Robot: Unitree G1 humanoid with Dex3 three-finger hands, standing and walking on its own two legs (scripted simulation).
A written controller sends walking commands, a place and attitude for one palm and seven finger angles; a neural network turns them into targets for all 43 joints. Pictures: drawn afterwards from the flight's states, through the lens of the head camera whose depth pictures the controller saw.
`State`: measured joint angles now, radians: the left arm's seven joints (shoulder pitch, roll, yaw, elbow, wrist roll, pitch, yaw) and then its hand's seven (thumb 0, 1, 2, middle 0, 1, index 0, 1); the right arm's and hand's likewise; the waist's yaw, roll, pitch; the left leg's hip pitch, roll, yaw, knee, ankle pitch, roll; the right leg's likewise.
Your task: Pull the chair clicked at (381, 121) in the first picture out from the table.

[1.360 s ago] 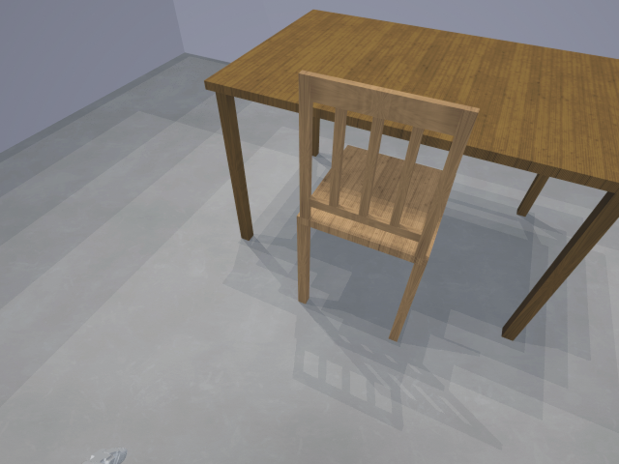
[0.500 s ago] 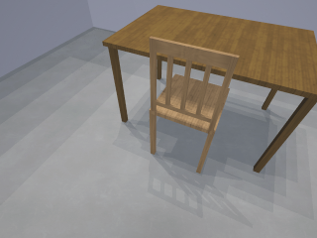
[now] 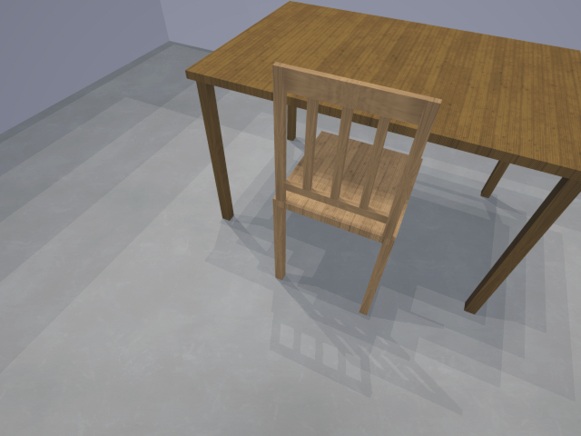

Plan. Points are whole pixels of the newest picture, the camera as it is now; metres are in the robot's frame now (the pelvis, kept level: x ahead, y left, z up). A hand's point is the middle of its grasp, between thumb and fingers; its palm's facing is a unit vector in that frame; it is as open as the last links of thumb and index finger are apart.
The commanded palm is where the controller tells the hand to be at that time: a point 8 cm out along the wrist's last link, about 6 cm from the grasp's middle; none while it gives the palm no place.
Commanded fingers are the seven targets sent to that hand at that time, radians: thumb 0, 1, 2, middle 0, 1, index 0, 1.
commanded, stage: look at it before walking up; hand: left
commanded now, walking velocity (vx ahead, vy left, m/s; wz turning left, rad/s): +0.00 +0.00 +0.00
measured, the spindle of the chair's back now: (340, 156) +0.78 -0.09 -0.09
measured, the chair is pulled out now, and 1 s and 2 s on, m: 0.00 0.00 0.00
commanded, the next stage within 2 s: turn to face it in 0.08 s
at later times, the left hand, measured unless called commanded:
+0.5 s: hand out of the picture +0.07 +0.20 -0.18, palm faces -0.10 -0.95 -0.28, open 7.4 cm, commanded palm none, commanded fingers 0.00 0.90 0.90 -0.20 -0.30 -0.20 -0.30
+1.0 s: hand out of the picture +0.06 +0.16 -0.17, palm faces -0.20 -0.95 -0.24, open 7.4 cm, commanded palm none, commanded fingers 0.00 0.90 0.90 -0.20 -0.30 -0.20 -0.30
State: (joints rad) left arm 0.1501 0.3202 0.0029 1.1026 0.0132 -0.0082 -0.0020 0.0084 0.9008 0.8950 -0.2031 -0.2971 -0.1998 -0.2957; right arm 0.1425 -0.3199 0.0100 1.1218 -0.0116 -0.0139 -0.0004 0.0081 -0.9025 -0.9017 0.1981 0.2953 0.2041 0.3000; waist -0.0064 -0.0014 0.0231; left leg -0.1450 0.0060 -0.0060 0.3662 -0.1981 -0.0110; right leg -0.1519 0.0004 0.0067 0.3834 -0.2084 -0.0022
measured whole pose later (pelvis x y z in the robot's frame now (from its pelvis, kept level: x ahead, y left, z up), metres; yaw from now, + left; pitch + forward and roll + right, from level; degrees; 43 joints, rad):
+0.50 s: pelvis -0.01 -0.01 -0.01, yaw -8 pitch -1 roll +2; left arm 0.20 0.27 0.04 1.01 0.02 0.05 -0.01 0.01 0.90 0.90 -0.20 -0.30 -0.20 -0.30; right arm 0.15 -0.24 -0.02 1.01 -0.02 0.01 -0.02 0.01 -0.90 -0.90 0.20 0.30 0.20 0.30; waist 0.02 -0.03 0.06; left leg -0.19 0.04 0.12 0.51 -0.29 -0.02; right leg -0.30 0.02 0.07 0.64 -0.32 0.00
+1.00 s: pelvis -0.02 -0.02 +0.00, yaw -17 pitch +2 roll +1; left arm 0.29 0.17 0.06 0.97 0.03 0.03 0.01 0.01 0.90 0.89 -0.20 -0.30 -0.20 -0.30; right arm 0.18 -0.22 -0.05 1.00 -0.01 0.04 -0.03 0.01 -0.91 -0.90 0.19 0.29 0.20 0.30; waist 0.03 0.00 0.01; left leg -0.35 0.02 -0.02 0.79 -0.40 -0.04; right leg -0.27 0.10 0.12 0.41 -0.15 -0.07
